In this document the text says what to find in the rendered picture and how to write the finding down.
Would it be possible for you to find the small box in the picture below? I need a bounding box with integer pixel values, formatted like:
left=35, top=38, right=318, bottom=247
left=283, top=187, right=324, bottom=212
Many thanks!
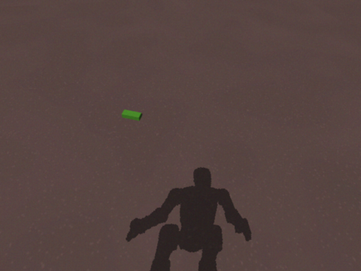
left=122, top=110, right=142, bottom=121

